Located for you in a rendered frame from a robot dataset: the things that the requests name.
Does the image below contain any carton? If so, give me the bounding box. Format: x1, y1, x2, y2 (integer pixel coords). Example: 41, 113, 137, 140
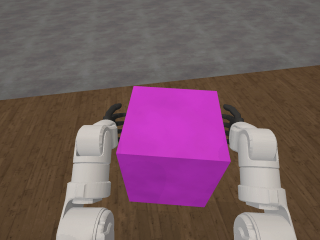
116, 86, 231, 207

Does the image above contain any left robot upper arm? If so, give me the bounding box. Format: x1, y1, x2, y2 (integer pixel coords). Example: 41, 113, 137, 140
57, 207, 115, 240

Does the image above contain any robot right forearm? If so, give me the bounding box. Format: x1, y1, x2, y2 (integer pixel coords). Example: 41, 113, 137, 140
229, 122, 297, 240

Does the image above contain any robot left hand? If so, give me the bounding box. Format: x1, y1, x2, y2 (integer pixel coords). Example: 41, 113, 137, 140
103, 103, 127, 142

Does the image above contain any robot left forearm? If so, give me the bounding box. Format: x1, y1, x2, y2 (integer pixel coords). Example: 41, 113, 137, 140
56, 119, 118, 240

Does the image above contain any right robot upper arm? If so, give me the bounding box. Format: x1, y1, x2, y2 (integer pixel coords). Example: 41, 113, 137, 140
233, 212, 296, 240

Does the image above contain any robot right hand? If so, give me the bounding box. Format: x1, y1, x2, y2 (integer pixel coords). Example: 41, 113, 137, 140
221, 104, 244, 144

